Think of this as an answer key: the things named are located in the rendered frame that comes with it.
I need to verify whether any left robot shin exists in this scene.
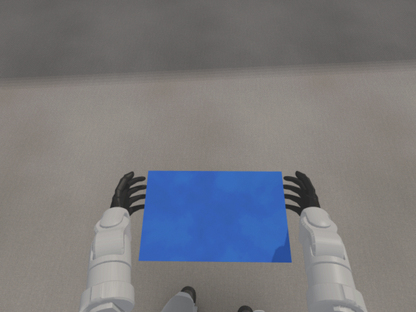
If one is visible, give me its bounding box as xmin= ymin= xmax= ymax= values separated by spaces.
xmin=175 ymin=292 xmax=194 ymax=303

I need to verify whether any robot left foot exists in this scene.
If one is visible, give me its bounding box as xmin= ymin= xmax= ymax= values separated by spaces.
xmin=181 ymin=286 xmax=196 ymax=303

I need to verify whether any carton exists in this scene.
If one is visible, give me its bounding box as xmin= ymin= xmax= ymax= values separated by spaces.
xmin=138 ymin=171 xmax=292 ymax=263

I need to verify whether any robot right forearm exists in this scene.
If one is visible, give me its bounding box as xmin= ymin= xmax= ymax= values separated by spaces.
xmin=298 ymin=207 xmax=367 ymax=312

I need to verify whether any robot left hand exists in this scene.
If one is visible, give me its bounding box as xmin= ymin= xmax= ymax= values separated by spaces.
xmin=110 ymin=172 xmax=147 ymax=216

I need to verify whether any robot right hand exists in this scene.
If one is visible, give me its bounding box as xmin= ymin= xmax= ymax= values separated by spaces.
xmin=283 ymin=171 xmax=320 ymax=216

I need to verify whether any robot left forearm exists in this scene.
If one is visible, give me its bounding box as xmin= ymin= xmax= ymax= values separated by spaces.
xmin=79 ymin=207 xmax=135 ymax=312

